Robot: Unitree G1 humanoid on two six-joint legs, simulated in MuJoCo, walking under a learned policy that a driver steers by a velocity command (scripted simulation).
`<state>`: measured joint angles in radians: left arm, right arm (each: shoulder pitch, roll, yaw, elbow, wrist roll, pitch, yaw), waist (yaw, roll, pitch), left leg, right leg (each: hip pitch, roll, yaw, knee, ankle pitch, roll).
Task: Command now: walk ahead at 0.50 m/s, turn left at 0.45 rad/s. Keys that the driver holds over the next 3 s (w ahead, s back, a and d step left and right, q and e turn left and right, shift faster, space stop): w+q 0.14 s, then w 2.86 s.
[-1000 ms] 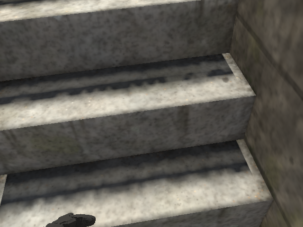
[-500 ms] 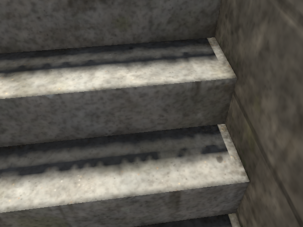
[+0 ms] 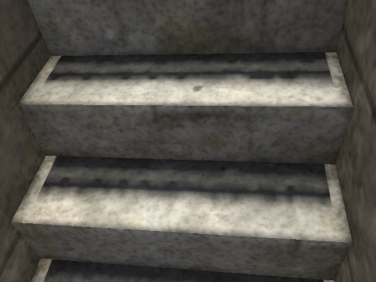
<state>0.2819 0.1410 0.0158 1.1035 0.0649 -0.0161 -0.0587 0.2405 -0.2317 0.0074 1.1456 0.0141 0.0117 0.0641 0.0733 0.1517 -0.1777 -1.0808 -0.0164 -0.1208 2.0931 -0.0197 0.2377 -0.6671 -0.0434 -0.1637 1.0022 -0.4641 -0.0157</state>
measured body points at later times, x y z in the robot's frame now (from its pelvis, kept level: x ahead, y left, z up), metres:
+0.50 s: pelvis +0.24 +0.12 +0.13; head +0.24 +0.14 +0.58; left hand +0.25 +0.35 -0.03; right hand +0.45 -0.08 +0.03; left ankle +0.32 +0.19 -0.46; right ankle +0.08 -0.10 -0.48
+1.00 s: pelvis +0.47 +0.21 +0.33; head +0.47 +0.23 +0.78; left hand +0.67 +0.45 +0.25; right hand +0.43 -0.02 +0.18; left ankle +0.34 +0.20 -0.42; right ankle +0.55 +0.13 -0.23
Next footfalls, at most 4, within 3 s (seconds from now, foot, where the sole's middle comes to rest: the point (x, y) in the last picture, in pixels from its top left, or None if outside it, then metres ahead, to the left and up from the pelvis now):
0.40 left None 0.36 0.20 -0.50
1.00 right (177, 202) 0.58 0.13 -0.30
1.34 left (76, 188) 0.62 0.42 -0.30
1.74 right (163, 74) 0.86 0.17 -0.09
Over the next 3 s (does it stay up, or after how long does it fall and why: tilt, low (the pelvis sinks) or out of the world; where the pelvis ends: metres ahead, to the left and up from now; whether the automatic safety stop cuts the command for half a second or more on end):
stays up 1.05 0.04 0.88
